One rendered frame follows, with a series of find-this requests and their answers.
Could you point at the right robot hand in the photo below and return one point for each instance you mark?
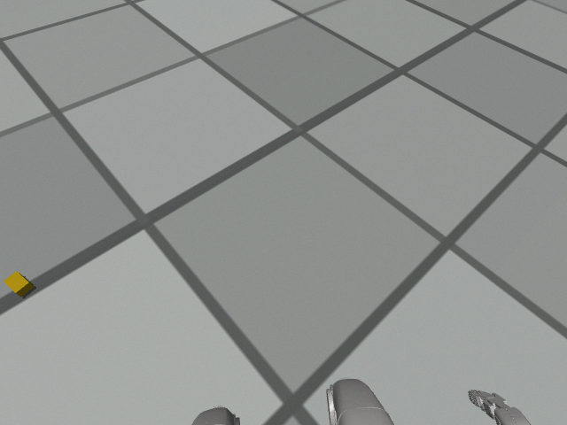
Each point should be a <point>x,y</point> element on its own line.
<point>497,408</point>

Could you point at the small box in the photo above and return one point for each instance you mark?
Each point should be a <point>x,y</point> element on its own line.
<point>19,284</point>

